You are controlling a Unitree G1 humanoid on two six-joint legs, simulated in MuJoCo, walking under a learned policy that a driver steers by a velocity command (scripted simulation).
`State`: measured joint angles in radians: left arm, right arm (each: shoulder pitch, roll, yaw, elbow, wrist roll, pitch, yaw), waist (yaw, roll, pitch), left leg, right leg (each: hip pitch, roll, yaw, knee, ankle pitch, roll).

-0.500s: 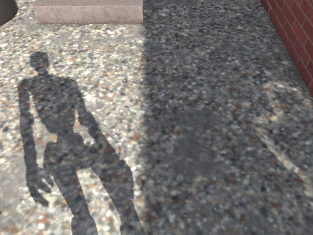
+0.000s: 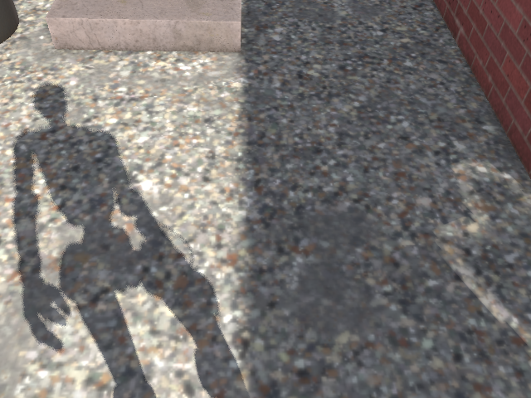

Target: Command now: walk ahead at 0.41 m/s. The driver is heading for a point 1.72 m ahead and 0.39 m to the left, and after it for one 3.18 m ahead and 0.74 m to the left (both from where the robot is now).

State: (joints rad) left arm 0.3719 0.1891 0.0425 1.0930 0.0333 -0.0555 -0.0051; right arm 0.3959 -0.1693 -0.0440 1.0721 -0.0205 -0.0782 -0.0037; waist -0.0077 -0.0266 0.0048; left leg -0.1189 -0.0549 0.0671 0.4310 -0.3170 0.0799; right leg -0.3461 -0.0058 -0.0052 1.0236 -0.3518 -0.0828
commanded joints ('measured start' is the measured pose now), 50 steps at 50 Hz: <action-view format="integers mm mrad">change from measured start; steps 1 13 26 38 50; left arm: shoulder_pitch -81 -322 -13 81 82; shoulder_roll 33 61 62 67 -28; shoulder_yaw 8 5 5 -23 -30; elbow -79 -210 -54 -7 39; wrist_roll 5 -20 -17 -12 -19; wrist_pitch -16 5 -67 -26 77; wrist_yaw -21 -10 8 39 46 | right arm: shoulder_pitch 97 166 29 -150 -114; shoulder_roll -73 -119 -31 -59 -71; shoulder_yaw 0 21 -1 9 30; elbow -1 38 -64 -88 -38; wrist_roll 2 4 -17 1 0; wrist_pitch -16 -41 31 24 34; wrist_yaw -6 -26 9 -22 -39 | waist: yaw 0 31 -52 -4 45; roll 73 147 20 -70 106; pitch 135 88 69 25 -25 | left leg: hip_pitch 134 144 -351 -218 -135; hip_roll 273 242 123 39 252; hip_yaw -318 -85 -69 11 -203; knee -297 -141 701 125 -186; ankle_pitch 162 1069 48 186 340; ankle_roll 92 55 -26 -1 106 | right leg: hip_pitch -348 -55 120 329 159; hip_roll -64 73 -195 -175 6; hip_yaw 0 -157 95 18 1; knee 64 -416 -824 -597 -334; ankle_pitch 109 246 789 1013 -107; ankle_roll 10 -43 -155 -76 83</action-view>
